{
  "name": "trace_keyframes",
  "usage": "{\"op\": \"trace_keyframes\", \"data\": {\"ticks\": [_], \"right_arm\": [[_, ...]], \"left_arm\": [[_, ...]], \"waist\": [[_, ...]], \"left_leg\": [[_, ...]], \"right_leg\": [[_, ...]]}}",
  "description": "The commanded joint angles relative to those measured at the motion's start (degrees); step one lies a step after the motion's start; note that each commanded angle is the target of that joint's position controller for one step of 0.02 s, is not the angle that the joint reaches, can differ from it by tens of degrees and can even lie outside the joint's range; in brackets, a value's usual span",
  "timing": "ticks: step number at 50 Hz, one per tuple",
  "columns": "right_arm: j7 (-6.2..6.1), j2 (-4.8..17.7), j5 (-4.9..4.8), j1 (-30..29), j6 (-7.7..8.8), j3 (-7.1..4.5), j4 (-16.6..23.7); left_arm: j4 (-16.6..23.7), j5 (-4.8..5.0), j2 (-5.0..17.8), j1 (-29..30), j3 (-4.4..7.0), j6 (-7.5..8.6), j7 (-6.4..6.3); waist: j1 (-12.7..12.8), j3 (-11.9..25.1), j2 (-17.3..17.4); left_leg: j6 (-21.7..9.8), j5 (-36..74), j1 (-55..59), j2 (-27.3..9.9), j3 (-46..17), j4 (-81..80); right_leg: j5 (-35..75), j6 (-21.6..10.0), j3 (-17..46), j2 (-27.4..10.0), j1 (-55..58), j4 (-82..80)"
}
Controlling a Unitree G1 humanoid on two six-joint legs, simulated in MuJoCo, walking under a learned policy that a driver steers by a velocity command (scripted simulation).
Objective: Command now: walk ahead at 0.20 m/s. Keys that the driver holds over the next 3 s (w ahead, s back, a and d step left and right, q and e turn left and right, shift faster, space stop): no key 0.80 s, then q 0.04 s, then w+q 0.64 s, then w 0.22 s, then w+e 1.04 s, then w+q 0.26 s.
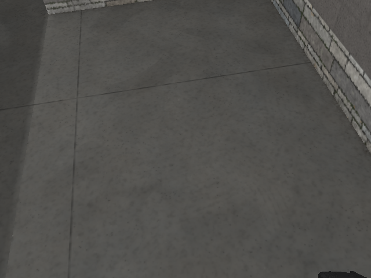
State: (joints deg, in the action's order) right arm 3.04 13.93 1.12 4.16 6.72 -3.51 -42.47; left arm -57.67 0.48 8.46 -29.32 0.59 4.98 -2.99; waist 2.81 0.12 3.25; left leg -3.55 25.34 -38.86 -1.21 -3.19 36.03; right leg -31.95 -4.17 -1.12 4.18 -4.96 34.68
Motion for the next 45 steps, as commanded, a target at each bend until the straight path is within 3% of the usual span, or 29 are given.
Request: {"op": "trace_keyframes", "data": {"ticks": [1, 3, 4, 5, 6, 7, 8, 9, 10, 11, 12, 13, 14, 15, 16, 17, 18, 20, 23, 24, 25, 26, 27, 29, 30, 32, 42, 44, 45], "right_arm": [[1.00, -1.1, -0.07, -2.9, -0.54, 1.23, 4.5], [1.37, -1.4, -0.19, -5.9, -0.77, 2.21, 6.1], [1.63, -0.8, -0.80, -5.0, -0.52, 2.02, 5.6], [1.69, -0.3, -0.76, -0.1, -0.09, 1.79, 3.5], [1.42, 0.9, -0.51, 10.9, 0.17, 0.85, -0.3], [1.05, 4.2, -0.12, 23.3, -0.65, -0.40, -5.0], [1.23, 6.4, 1.50, 28.6, -0.60, 0.68, -6.6], [1.21, 5.8, 0.09, 26.4, -0.87, 0.27, -6.1], [0.58, 4.1, -0.22, 17.9, -1.69, 0.73, -3.5], [-0.40, 3.2, 0.04, 11.4, -2.33, 1.34, -2.6], [-2.09, 3.6, 0.40, 4.8, -2.80, 1.26, 0.1], [-2.78, 2.1, 1.14, -0.9, -2.81, 2.06, 1.2], [-2.80, 1.4, 1.47, -2.7, -2.57, 2.82, 1.3], [-2.86, 3.3, 0.60, -0.3, -2.31, 2.16, -0.3], [-3.20, 2.7, -0.11, 1.4, -2.47, 1.86, -1.1], [-3.78, 2.4, -0.26, 5.0, -2.63, 1.59, -2.5], [-4.02, 3.0, -0.31, 8.6, -3.01, 1.50, -4.5], [-3.79, 2.2, -0.75, 9.1, -3.70, 1.67, -5.5], [-2.70, 0.1, -0.73, 8.8, -4.37, 2.36, -6.0], [-2.41, 0.2, -0.33, 10.4, -4.41, 2.28, -6.1], [-2.45, 2.0, -0.86, 12.5, -4.54, 1.56, -6.0], [-3.10, 3.9, -1.15, 10.3, -4.96, 0.99, -5.7], [-3.73, 4.2, -1.15, 8.8, -5.30, 0.80, -5.3], [-4.43, 3.2, -0.55, 10.2, -5.56, 0.65, -5.6], [-4.44, 2.2, -0.01, 11.4, -5.80, 0.84, -6.1], [-4.29, 1.2, -0.11, 12.7, -5.91, 0.89, -6.6], [-4.69, 2.4, -1.41, 12.0, -6.56, -0.13, -7.7], [-4.97, 2.3, -2.02, 10.6, -6.99, -0.32, -6.8], [-5.10, 2.2, -2.54, 8.6, -6.97, -0.40, -5.4]], "left_arm": [[1.7, 1.11, 6.6, 0.7, 0.84, -0.07, -1.35], [1.3, 1.80, 4.8, -2.3, 0.42, -1.17, -1.14], [1.8, 1.46, 4.0, -2.8, 0.35, -1.78, -1.48], [1.8, 1.30, 3.9, -2.4, 0.40, -2.44, -1.61], [1.5, 0.42, 4.7, -0.8, 0.64, -3.19, -1.08], [0.4, -1.16, 4.0, -1.7, 0.93, -2.84, 0.88], [-1.1, -0.17, -1.6, -10.7, -0.96, -2.38, 2.02], [0.8, 1.53, 4.7, -14.2, -0.72, -1.62, 3.09], [2.8, 1.81, 7.0, -9.5, -0.31, -1.60, 3.84], [5.6, 1.59, 6.1, -5.1, -0.71, -2.41, 3.52], [5.7, 1.67, 6.4, -0.7, -0.31, -3.44, 2.38], [5.8, 0.47, 7.6, 3.3, 0.51, -5.32, 1.02], [6.3, -0.20, 6.2, 5.3, 0.89, -6.05, 0.47], [6.6, -1.17, 5.1, 5.4, 1.01, -5.75, -0.24], [7.1, -1.97, 3.0, 6.9, 0.62, -5.05, -0.72], [7.7, -1.49, 2.2, 10.1, 0.55, -4.51, -1.01], [7.7, -0.64, 2.3, 10.3, 0.90, -4.52, -1.20], [7.3, -0.27, 2.8, 8.7, 1.31, -5.55, -0.88], [8.3, -2.15, 5.1, 10.6, 2.28, -7.30, -1.06], [8.9, -1.98, 7.4, 11.1, 2.71, -7.28, -1.19], [8.6, -1.13, 10.4, 11.9, 3.69, -7.13, -1.14], [8.1, -0.82, 9.9, 12.1, 4.11, -6.85, -0.94], [7.9, -0.98, 8.1, 12.4, 3.78, -6.28, -0.86], [7.7, -0.87, 7.3, 13.8, 3.60, -5.05, -0.55], [7.3, -0.99, 6.9, 13.6, 3.51, -4.67, -0.20], [6.9, -0.74, 7.0, 13.8, 3.51, -4.16, 0.19], [5.3, -0.37, 8.9, 12.2, 4.00, -3.19, 0.52], [4.9, -0.11, 10.6, 9.7, 4.91, -3.49, -0.03], [4.9, 0.21, 12.2, 7.4, 5.59, -3.43, -0.30]], "waist": [[-1.0, -3.4, -6.9], [1.3, -4.3, -5.7], [1.4, -4.6, -4.5], [-0.5, -3.4, -3.7], [-6.2, 0.6, -2.9], [-9.7, 8.2, 1.9], [-8.4, 18.8, 9.5], [-7.6, 28.9, 6.5], [-6.2, 27.2, 1.2], [-2.3, 24.3, -3.9], [-0.7, 19.5, -10.0], [1.3, 12.6, -13.0], [2.3, 6.1, -11.3], [1.8, 2.4, -6.8], [0.9, 2.4, -2.8], [-1.4, 3.5, 1.0], [-1.3, 6.2, 2.5], [-0.4, 8.2, 3.5], [0.3, 1.2, 2.4], [-0.9, -0.4, 0.5], [-2.7, -1.7, -3.4], [-1.6, -3.3, -5.1], [-1.6, -3.7, -5.8], [-2.9, -3.1, -8.8], [-3.3, -1.9, -9.0], [-4.1, -0.3, -8.9], [-2.8, 0.3, -4.2], [-1.5, 0.9, -6.1], [-0.1, -0.4, -9.3]], "left_leg": [[1.5, 12.2, 23.3, 5.7, 5.5, -5.9], [2.5, 7.6, 18.1, 4.5, 4.3, -12.4], [2.9, 7.6, 15.0, 2.5, 2.7, -17.8], [2.8, 10.2, 16.6, 1.2, 2.2, -23.5], [1.6, 15.9, 27.4, -0.1, 3.3, -28.6], [-2.5, 32.5, 48.6, -5.9, -1.2, -21.0], [-10.8, 63.5, 73.1, -18.4, -9.2, 1.7], [-19.6, 47.8, 78.6, -24.6, -19.1, 5.9], [-21.5, 32.1, 70.4, -24.2, -19.6, 0.4], [-22.6, 11.7, 59.1, -24.9, -22.7, -5.1], [-21.8, -14.2, 42.1, -26.0, -26.7, -14.0], [-20.0, -20.8, 24.0, -23.8, -26.3, -19.0], [-17.6, -19.9, 13.0, -18.5, -20.9, -20.2], [-14.8, -13.7, 7.6, -12.1, -11.9, -20.4], [-11.7, -10.8, 7.9, -6.5, -4.7, -19.5], [-10.4, -8.5, 10.4, -4.3, -2.8, -18.8], [-9.9, -7.6, 13.2, -5.0, -3.8, -18.0], [-8.3, -21.3, 15.1, -6.5, -5.9, -18.7], [-2.9, -52.2, 9.6, -3.8, -8.8, -22.5], [-1.3, -56.9, 7.4, -2.1, -9.2, -22.1], [-0.2, -55.8, 8.0, -0.7, -8.1, -23.1], [0.4, -54.5, 11.6, 0.3, -5.6, -22.0], [0.7, -52.9, 14.0, 0.7, -4.5, -20.4], [0.9, -47.1, 17.8, 1.7, -2.5, -17.3], [0.8, -43.9, 20.2, 2.1, -1.4, -15.6], [0.8, -39.0, 23.9, 2.2, -0.4, -13.3], [2.0, -29.1, 25.7, 1.6, -0.6, -9.0], [1.2, -41.3, 21.5, 4.4, 1.3, -4.5], [0.8, -49.7, 15.7, 6.0, 2.5, 0.9]], "right_leg": [[23.0, -0.1, 2.4, -4.0, -23.9, 0.4], [22.1, 0.0, 4.7, -4.6, -14.3, 9.3], [22.1, -0.5, 6.6, -5.0, -8.1, 14.0], [23.9, -0.4, 6.8, -4.6, -4.6, 21.5], [29.5, 0.3, 5.5, -4.0, -6.4, 33.7], [15.6, 2.7, 2.2, -0.4, -19.3, 51.6], [-24.9, 4.4, 5.9, 4.4, -40.0, 76.0], [-18.9, 4.8, 16.4, -0.5, -46.9, 76.2], [-14.2, 5.4, 15.8, -4.9, -48.2, 71.3], [-10.2, 6.5, 12.6, -8.2, -46.8, 69.2], [4.0, 6.7, 13.0, -9.4, -41.6, 58.7], [9.4, 7.9, 10.6, -10.6, -31.9, 53.4], [12.2, 9.1, 10.9, -11.1, -26.5, 44.9], [15.6, 9.8, 8.5, -9.9, -22.0, 34.6], [17.0, 9.7, 6.7, -9.3, -17.7, 19.1], [19.2, 9.8, 5.3, -7.6, -15.1, 12.5], [20.4, 10.0, 4.8, -6.3, -12.3, 10.3], [24.1, 9.1, 5.1, -5.8, -8.0, 5.4], [23.1, 5.9, 6.5, -7.8, -3.3, -4.0], [22.2, 4.8, 7.4, -9.4, -1.0, -4.9], [18.2, 3.9, 6.8, -9.0, -2.3, -4.7], [14.1, 3.9, 6.5, -7.5, -7.6, -6.6], [13.9, 4.1, 6.8, -7.3, -9.5, -8.5], [16.5, 4.3, 7.5, -7.8, -10.5, -10.3], [17.4, 4.1, 7.6, -7.9, -10.8, -10.5], [20.0, 3.6, 8.0, -8.0, -11.3, -10.8], [29.9, 2.8, 6.6, -6.8, -7.0, -7.9], [14.7, 0.9, 7.5, -7.4, -5.2, -9.2], [3.8, -2.1, 12.4, -10.8, -3.7, -12.0]]}}
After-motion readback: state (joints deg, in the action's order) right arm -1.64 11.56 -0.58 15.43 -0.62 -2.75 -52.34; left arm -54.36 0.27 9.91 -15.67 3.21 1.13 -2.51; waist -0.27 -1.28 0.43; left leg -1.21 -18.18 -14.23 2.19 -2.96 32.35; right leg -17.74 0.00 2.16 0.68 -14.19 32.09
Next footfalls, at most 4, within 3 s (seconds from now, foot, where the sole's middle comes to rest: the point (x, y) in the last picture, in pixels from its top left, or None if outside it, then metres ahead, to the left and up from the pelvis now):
0.14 left None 0.26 0.07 -0.90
0.46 right None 0.27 -0.17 -0.90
1.18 left None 0.36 0.13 -0.90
1.66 right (193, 228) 0.73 0.09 -0.90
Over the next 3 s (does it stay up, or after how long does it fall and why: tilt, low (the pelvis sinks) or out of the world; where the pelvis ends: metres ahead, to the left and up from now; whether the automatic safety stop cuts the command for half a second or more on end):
stays up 1.19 0.22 -0.11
